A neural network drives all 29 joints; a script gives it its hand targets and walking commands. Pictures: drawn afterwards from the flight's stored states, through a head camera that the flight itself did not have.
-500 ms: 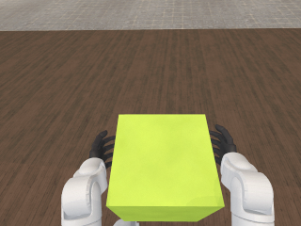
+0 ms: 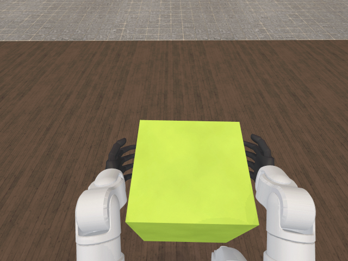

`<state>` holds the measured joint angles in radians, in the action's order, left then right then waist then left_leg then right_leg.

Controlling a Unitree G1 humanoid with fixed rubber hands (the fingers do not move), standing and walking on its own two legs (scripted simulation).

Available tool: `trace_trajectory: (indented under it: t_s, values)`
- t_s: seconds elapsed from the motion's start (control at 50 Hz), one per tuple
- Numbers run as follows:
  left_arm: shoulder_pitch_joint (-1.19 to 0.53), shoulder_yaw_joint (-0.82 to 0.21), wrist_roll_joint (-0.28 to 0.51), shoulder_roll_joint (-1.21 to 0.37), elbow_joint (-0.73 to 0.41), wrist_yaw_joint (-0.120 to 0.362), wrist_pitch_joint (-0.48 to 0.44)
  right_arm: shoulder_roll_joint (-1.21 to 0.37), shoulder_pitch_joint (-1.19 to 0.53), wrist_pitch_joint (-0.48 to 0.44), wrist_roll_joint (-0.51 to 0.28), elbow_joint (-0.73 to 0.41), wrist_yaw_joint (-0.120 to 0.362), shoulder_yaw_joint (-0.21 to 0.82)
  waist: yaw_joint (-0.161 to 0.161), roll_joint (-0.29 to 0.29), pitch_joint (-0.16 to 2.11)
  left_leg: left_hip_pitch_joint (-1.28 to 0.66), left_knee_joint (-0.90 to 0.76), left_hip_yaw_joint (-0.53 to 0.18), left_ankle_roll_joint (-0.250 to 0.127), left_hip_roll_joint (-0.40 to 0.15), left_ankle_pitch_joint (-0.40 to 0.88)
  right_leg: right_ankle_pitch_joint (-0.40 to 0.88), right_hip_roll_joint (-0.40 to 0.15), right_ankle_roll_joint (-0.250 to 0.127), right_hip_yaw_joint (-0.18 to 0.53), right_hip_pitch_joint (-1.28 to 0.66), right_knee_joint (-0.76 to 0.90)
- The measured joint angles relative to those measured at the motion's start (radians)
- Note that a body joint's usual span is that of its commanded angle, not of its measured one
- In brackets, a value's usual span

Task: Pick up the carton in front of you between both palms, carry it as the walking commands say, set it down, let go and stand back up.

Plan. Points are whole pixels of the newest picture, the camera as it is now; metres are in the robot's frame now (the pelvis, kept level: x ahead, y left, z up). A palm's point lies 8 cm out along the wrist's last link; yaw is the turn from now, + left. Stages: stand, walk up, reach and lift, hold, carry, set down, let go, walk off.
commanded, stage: carry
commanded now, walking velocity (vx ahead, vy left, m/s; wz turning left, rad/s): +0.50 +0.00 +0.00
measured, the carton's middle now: (187, 187) +0.27 +0.00 +0.01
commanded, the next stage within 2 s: none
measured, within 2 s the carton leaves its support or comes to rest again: neither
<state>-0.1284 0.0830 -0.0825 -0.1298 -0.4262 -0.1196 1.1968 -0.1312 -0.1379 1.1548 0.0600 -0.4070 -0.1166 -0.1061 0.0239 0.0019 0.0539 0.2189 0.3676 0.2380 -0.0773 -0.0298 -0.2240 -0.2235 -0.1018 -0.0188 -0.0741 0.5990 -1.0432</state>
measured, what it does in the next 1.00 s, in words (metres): goes down: right foot, then left foot 0.04 m lower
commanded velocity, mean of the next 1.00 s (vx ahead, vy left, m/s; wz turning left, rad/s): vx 0.50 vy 0.00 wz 0.00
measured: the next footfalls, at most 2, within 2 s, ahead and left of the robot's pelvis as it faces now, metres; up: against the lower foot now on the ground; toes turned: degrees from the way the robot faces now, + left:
right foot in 0.26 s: +0.36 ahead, -0.10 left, -0.02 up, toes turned -4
left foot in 0.76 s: +0.69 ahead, +0.01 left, -0.05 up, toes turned +4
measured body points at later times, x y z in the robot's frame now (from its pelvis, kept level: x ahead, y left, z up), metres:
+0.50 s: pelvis +0.33 -0.06 -0.02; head +0.41 -0.07 +0.42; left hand +0.68 +0.13 +0.05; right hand +0.72 -0.18 +0.05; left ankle +0.30 +0.09 -0.68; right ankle +0.33 -0.10 -0.76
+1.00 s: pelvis +0.68 -0.02 -0.06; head +0.72 -0.02 +0.39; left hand +1.03 +0.11 +0.02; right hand +1.02 -0.19 +0.02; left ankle +0.65 +0.01 -0.79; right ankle +0.71 -0.17 -0.73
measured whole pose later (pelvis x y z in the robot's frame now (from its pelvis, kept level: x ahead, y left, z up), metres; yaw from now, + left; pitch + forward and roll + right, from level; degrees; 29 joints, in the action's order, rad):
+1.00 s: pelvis +0.68 -0.02 -0.06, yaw +0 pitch +5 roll -2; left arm -0.43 0.24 -0.09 -0.14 -0.14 -0.14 1.12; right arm -0.10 -0.46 1.07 0.02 -0.08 -0.15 -0.23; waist 0.08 -0.02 0.00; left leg 0.29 0.50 0.12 -0.15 0.07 -0.19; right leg -0.31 -0.03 -0.03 -0.01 0.63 -1.03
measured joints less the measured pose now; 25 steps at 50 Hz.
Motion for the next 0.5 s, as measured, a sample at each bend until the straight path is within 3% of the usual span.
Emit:
trace_trajectory:
  t_s: [0.08, 0.18, 0.22, 0.26, 0.3, 0.36, 0.4, 0.5]
  values:
    - [-0.079, 0.040, -0.001, 0.000, 0.054, -0.001, -0.019, -0.008, -0.087, -0.025, 0.002, 0.068, 0.000, -0.035, -0.003, 0.005, 0.013, -0.100, -0.044, -0.015, 0.020, 0.009, -0.051, 0.094, -0.006, 0.003, -0.021, 0.051, 0.203]
    - [-0.213, 0.071, 0.025, 0.049, 0.162, -0.014, -0.021, 0.026, -0.228, -0.032, -0.008, 0.185, -0.017, -0.050, 0.001, 0.010, 0.013, -0.213, -0.040, -0.031, 0.058, 0.020, -0.157, 0.202, 0.022, -0.025, -0.057, 0.024, 0.420]
    - [-0.271, 0.085, 0.034, 0.062, 0.217, -0.018, -0.022, 0.043, -0.284, -0.028, -0.015, 0.235, -0.028, -0.059, 0.000, 0.003, 0.010, -0.251, -0.008, -0.040, 0.078, 0.018, -0.219, 0.216, 0.041, -0.042, -0.071, -0.015, 0.474]
    - [-0.337, 0.101, 0.040, 0.069, 0.283, -0.020, -0.026, 0.061, -0.336, -0.022, -0.024, 0.278, -0.032, -0.076, -0.012, -0.002, 0.000, -0.254, 0.125, -0.040, 0.092, 0.000, -0.307, 0.208, 0.065, -0.050, -0.093, -0.090, 0.532]
    - [-0.395, 0.116, 0.037, 0.064, 0.349, -0.025, -0.046, 0.091, -0.389, -0.025, -0.035, 0.328, -0.033, -0.089, -0.045, -0.029, -0.027, -0.152, 0.437, -0.091, 0.078, -0.030, -0.302, 0.219, 0.084, -0.090, -0.102, -0.081, 0.437]
    - [-0.426, 0.136, 0.050, 0.061, 0.397, -0.032, -0.054, 0.096, -0.432, -0.022, -0.039, 0.377, -0.035, -0.114, -0.067, -0.030, -0.078, 0.070, 0.844, -0.206, 0.040, 0.013, -0.250, 0.116, 0.097, -0.112, -0.099, -0.109, 0.396]
    - [-0.424, 0.151, 0.058, 0.058, 0.394, -0.034, -0.061, 0.074, -0.444, -0.025, -0.028, 0.378, -0.037, -0.134, -0.071, -0.023, -0.106, 0.186, 0.895, -0.220, 0.028, 0.015, -0.196, 0.108, 0.103, -0.097, -0.096, -0.151, 0.436]
    - [-0.409, 0.184, 0.062, 0.031, 0.342, -0.029, -0.102, 0.029, -0.433, -0.062, -0.003, 0.322, -0.028, -0.160, -0.072, -0.001, -0.138, 0.380, 0.732, -0.216, 0.031, -0.005, -0.112, 0.061, 0.116, -0.111, -0.085, -0.255, 0.529]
